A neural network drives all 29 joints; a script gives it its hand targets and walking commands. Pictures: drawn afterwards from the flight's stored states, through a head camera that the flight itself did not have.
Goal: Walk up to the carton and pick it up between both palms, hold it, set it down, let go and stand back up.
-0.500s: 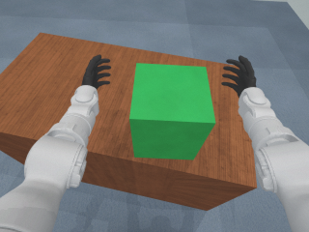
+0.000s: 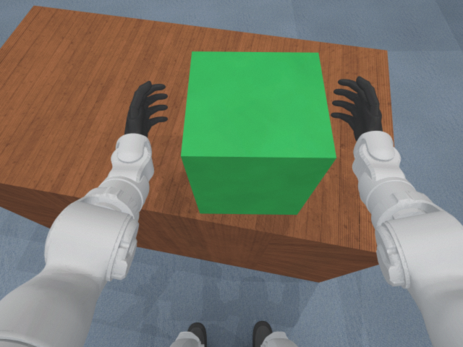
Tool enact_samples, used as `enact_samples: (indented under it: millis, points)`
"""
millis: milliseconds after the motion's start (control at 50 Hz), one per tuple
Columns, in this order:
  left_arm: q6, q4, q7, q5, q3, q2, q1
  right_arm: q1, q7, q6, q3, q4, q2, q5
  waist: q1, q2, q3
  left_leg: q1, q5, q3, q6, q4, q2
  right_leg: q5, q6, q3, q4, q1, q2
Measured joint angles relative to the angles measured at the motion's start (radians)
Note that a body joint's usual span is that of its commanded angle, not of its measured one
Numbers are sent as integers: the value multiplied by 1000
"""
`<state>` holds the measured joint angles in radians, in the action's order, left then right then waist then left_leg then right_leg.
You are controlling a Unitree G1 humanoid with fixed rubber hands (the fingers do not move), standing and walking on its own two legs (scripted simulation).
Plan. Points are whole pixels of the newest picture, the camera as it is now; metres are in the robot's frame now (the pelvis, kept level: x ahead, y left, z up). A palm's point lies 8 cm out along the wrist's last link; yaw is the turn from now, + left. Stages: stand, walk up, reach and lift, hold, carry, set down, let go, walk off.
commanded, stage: reach and lift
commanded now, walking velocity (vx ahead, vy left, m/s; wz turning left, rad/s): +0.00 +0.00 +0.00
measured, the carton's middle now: (251, 143) +0.49 -0.02 -0.02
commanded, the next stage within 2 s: none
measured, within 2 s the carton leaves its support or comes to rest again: neither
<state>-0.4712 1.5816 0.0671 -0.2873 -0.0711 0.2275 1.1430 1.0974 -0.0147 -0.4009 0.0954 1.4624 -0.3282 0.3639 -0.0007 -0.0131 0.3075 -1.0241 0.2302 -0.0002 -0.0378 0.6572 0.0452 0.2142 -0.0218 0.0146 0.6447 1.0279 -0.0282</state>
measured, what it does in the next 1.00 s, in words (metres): stands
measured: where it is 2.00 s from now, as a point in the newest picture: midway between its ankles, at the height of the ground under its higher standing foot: outside the picture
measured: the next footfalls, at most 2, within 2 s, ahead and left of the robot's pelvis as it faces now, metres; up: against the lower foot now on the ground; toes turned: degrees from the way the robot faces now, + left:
none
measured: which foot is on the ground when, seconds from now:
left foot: down 0.00-1.00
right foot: down 0.00-1.00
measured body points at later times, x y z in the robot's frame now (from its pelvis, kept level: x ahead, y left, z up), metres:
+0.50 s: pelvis -0.01 +0.00 +0.00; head +0.14 +0.00 +0.42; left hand +0.49 +0.13 +0.04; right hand +0.49 -0.18 +0.05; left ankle +0.01 +0.14 -0.70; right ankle +0.02 -0.10 -0.70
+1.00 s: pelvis +0.02 +0.01 +0.03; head +0.16 +0.00 +0.46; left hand +0.48 +0.13 +0.05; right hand +0.47 -0.17 +0.05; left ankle +0.01 +0.14 -0.70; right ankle +0.02 -0.10 -0.70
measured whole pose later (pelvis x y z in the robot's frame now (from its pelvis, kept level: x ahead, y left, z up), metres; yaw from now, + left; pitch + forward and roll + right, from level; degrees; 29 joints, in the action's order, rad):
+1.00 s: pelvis +0.02 +0.01 +0.03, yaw +0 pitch +23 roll +0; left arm -0.41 1.22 0.11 0.44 0.61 -0.03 0.93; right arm 0.88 -0.01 -0.41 -0.81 1.07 0.02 -0.60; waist 0.02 -0.01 0.11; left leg -0.64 0.17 -0.03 -0.02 0.41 0.03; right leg 0.16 -0.01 -0.01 0.41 0.65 -0.02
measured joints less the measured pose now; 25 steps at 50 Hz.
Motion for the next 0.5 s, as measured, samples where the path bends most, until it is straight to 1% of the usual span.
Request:
enact_samples:
  millis: [140,320,400,440,500]
  points:
    - [-18,-32,-3,27,27,-15,5,4,18,-24,-22,-21,27,-35,1,-5,3,-55,7,3,-3,32,1,9,-3,2,35,57,-1]
    - [-22,-56,10,105,104,-59,2,2,53,-28,-83,-58,76,-121,2,-7,1,-52,7,-2,-1,35,1,9,-3,-3,42,57,-1]
    - [-16,-58,25,145,144,-79,7,10,66,-15,-125,-61,104,-172,3,-4,-2,-31,5,-5,1,28,0,7,-2,-5,36,37,0]
    - [-6,-52,38,165,168,-84,9,13,82,-3,-159,-53,115,-198,4,-3,-7,-17,4,-6,2,22,0,6,-1,-6,29,23,0]
    - [6,-57,47,203,201,-90,9,11,92,13,-215,-50,123,-251,8,0,-18,7,1,-5,3,12,-1,2,0,-6,16,-3,1]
